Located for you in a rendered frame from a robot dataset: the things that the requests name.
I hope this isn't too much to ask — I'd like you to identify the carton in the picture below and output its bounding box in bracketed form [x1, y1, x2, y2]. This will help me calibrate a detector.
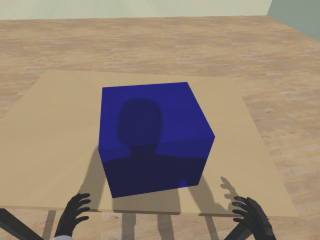
[98, 82, 215, 198]

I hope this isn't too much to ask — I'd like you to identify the robot left hand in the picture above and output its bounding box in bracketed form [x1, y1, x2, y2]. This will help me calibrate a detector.
[54, 193, 91, 238]

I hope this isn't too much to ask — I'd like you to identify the table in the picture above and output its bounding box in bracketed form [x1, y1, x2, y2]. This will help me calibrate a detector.
[0, 69, 299, 240]

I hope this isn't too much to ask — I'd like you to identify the robot right hand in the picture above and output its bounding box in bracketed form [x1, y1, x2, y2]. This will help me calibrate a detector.
[232, 196, 277, 240]

